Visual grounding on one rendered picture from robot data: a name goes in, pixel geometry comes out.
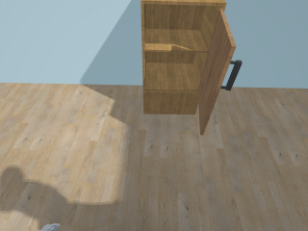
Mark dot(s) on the cupboard door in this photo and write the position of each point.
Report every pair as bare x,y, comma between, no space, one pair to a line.
220,53

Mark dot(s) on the handle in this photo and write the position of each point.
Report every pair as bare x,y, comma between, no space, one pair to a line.
237,65

